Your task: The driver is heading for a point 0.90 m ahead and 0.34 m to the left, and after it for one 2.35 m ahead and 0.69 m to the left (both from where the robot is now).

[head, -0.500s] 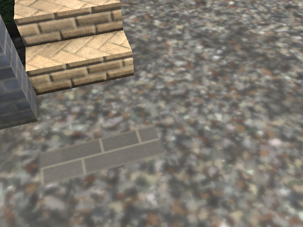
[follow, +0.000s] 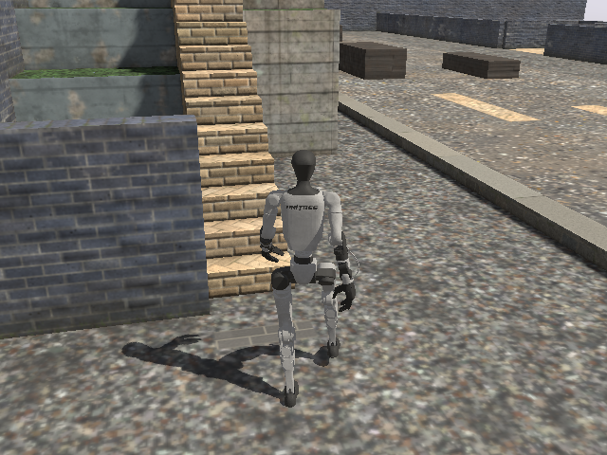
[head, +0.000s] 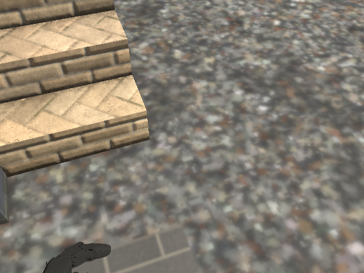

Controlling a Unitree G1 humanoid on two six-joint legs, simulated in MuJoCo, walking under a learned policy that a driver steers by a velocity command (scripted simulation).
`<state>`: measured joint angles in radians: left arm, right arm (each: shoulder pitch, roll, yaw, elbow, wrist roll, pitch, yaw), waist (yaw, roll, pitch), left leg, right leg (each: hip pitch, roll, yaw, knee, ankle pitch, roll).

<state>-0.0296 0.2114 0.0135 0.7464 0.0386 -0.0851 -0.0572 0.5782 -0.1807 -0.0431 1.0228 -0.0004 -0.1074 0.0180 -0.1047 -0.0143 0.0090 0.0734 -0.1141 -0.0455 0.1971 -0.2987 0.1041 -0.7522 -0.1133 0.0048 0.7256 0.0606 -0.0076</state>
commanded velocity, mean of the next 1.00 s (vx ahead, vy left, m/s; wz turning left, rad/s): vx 0.88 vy -0.13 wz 0.80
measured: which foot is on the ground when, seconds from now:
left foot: down 0.00-0.14, up 0.16-0.56, down 0.58-1.00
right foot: up 0.00-0.10, down 0.12-0.58, up 0.60-1.00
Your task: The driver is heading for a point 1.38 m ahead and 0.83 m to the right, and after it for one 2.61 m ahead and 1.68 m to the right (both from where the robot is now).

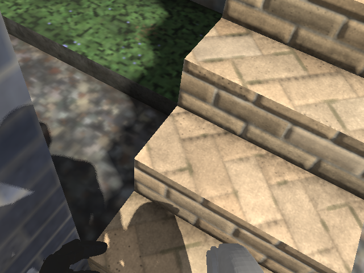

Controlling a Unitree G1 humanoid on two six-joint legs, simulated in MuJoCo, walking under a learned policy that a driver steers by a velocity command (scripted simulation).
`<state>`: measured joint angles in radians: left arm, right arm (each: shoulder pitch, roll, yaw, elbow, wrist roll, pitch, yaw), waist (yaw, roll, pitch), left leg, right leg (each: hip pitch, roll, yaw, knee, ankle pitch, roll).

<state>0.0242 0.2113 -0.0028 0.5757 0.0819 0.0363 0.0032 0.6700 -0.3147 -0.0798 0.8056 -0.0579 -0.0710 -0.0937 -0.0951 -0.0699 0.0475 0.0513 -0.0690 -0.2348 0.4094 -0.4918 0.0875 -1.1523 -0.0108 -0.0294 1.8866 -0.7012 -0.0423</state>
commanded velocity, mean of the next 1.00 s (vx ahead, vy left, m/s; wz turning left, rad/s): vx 0.12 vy -0.04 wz -0.69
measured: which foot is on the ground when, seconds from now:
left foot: down 0.00-0.10, up 0.12-0.76, down 0.78-1.00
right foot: up 0.00-0.06, down 0.08-0.78, up 0.80-1.00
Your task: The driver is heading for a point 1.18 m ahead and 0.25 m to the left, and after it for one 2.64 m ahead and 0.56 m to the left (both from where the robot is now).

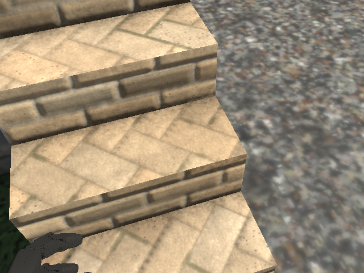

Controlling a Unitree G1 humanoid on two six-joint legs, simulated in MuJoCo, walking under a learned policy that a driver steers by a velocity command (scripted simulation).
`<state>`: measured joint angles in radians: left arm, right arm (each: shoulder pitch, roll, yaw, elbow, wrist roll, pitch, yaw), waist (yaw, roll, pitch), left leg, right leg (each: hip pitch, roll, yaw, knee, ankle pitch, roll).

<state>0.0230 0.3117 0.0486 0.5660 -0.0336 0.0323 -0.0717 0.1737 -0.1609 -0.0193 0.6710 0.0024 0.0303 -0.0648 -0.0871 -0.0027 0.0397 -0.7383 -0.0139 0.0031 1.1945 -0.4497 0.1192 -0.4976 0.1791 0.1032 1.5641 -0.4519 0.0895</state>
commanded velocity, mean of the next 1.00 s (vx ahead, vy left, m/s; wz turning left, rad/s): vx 0.00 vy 0.00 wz -0.09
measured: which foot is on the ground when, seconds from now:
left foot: down 0.00-0.18, up 0.20-0.36, down 0.38-1.00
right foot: up 0.00-0.16, down 0.18-1.00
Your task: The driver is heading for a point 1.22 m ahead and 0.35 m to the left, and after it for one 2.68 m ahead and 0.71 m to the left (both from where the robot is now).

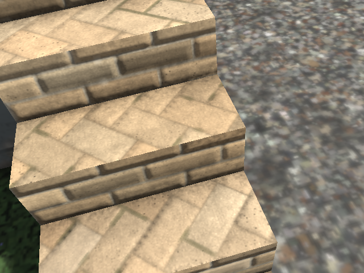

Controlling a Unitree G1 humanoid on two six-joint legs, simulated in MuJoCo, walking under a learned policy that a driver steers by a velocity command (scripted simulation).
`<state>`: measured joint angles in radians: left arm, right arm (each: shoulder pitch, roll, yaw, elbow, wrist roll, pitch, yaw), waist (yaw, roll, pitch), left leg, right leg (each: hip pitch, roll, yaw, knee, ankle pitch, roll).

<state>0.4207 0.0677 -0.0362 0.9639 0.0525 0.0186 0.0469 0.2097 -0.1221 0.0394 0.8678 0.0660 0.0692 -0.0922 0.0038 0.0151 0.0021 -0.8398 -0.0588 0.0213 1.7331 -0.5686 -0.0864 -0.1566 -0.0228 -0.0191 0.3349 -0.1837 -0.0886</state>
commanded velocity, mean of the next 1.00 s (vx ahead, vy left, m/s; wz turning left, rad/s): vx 0.15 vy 0.00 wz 0.00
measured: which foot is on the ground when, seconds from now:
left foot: down 0.00-0.20, up 0.22-0.46, down 0.48-1.00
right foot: down 0.00-0.48, up 0.50-0.98, down 1.00-1.00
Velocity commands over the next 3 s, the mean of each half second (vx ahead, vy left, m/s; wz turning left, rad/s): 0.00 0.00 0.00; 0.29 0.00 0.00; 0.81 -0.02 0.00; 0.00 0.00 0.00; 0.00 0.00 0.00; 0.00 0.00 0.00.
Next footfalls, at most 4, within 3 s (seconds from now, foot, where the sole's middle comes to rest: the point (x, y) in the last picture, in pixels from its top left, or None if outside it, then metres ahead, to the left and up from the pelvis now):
0.48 left None -0.02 0.18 -0.79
1.00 right None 0.23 -0.05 -0.60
1.64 left None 0.24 0.23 -0.60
2.06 right None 0.26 0.07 -0.60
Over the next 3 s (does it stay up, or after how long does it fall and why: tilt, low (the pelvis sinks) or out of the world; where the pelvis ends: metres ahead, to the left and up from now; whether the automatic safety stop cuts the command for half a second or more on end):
stays up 0.23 0.22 0.19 its command is cut before an obstacle after 1.5 s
